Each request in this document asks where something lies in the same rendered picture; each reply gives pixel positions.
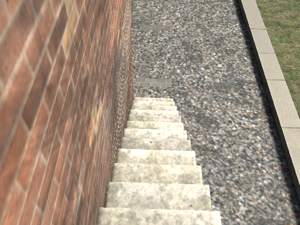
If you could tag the stairs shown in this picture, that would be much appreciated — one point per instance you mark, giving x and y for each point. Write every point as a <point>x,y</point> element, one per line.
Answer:
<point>155,179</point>

